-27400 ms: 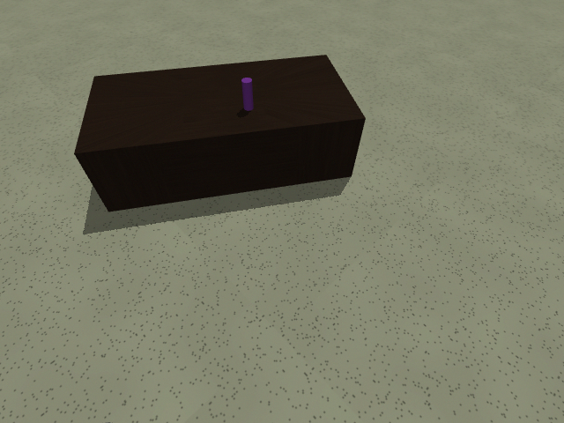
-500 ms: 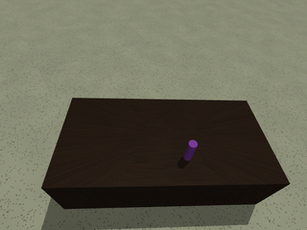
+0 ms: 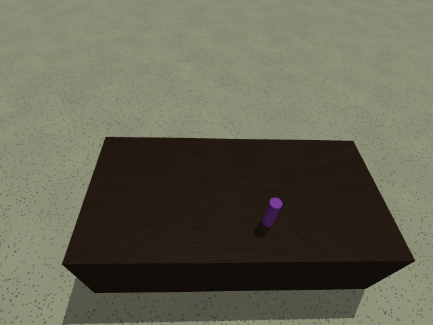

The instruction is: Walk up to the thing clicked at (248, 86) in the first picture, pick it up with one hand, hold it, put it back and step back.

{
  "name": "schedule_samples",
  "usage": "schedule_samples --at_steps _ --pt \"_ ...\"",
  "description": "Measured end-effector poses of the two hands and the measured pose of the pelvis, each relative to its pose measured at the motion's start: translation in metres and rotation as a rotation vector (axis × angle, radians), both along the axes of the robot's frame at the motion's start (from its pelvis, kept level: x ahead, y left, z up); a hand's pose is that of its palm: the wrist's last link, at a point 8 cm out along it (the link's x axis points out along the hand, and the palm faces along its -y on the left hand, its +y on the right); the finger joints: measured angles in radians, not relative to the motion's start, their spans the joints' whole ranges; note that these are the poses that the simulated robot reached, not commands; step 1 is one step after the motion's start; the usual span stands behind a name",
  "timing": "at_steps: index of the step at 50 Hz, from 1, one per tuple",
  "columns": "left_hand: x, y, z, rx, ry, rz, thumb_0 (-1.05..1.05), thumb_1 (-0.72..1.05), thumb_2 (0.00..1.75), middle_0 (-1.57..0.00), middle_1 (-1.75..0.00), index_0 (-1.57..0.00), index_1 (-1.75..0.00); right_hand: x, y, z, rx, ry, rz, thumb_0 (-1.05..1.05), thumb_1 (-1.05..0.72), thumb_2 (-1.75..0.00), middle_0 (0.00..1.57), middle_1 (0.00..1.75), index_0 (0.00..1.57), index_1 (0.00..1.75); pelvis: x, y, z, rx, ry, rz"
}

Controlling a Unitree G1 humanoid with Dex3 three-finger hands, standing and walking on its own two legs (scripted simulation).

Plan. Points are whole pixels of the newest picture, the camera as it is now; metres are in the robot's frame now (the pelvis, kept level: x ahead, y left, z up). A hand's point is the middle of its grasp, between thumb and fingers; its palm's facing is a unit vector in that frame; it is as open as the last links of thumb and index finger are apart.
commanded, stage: stand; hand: right
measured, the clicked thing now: (271, 212) +0.52 -0.21 -0.35
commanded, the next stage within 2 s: step back in 1.86 s
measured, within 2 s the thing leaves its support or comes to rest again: neither
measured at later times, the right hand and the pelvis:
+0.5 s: hand out of the picture +0.08 -0.26 -0.15, palm faces +0.00 +0.93 -0.36, open 7.4 cm; pelvis +0.00 -0.01 +0.00, yaw +1 degrees
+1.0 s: hand out of the picture +0.08 -0.27 -0.15, palm faces -0.02 +0.93 -0.36, open 7.4 cm; pelvis +0.01 -0.01 +0.00, yaw +1 degrees
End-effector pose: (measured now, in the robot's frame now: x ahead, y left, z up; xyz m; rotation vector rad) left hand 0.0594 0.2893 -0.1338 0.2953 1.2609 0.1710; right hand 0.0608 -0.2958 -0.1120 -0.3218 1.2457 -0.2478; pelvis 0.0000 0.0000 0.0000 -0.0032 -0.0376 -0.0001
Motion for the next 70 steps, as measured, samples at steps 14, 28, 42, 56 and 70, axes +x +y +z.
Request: schedule_samples --at_steps 14,28,42,56,70 --pt "0.006 -0.004 0.003 0.003 -0.017 0.003 0.00 0.90 0.90 -0.20 -0.30 -0.21 -0.30 0.009 -0.004 -0.001 0.006 -0.011 0.014 0.01 -0.90 -0.90 0.20 0.30 0.20 0.30 0.002 -0.004 0.000 0.001 0.000 0.007" --pt "0.003 -0.006 0.005 0.006 -0.022 0.007 0.00 0.90 0.90 -0.20 -0.30 -0.21 -0.30 0.009 -0.008 -0.001 0.009 -0.015 0.019 0.01 -0.90 -0.90 0.20 0.30 0.20 0.30 0.000 -0.008 0.001 0.001 -0.004 0.012" --pt "0.000 -0.007 0.006 0.014 0.004 0.016 0.00 0.90 0.90 -0.20 -0.30 -0.21 -0.30 0.005 -0.012 -0.004 0.014 0.021 0.017 0.01 -0.90 -0.90 0.20 0.30 0.20 0.30 0.005 -0.011 0.001 0.002 0.006 0.017" --pt "0.011 -0.011 0.006 0.010 -0.030 0.012 0.00 0.90 0.90 -0.20 -0.30 -0.21 -0.30 0.020 -0.014 -0.002 0.010 -0.014 0.034 0.01 -0.90 -0.90 0.20 0.30 0.20 0.30 0.008 -0.014 0.000 0.001 0.001 0.021" --pt "0.004 -0.009 0.008 0.017 -0.023 0.014 0.00 0.90 0.90 -0.20 -0.30 -0.21 -0.30 0.016 -0.013 -0.003 0.014 -0.008 0.036 0.01 -0.90 -0.90 0.20 0.30 0.20 0.30 0.004 -0.014 0.001 0.000 0.000 0.023"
